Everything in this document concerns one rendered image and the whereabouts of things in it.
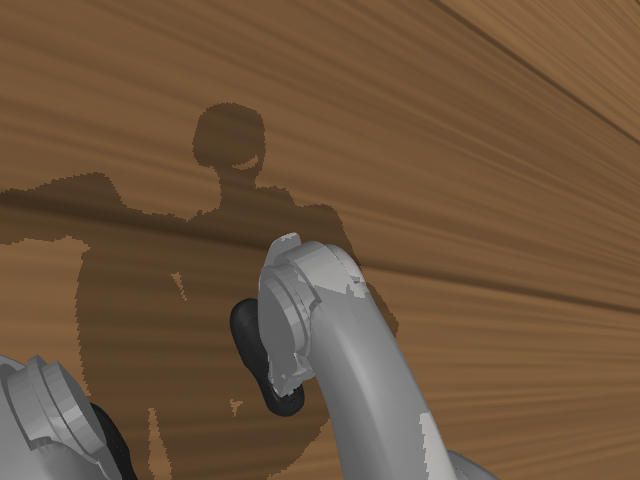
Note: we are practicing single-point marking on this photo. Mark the right robot hand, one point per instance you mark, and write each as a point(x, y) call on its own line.
point(466, 469)

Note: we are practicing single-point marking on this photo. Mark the right robot foot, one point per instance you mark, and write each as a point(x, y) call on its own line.
point(245, 331)

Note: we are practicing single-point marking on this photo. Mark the left robot foot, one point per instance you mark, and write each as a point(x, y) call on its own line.
point(116, 444)

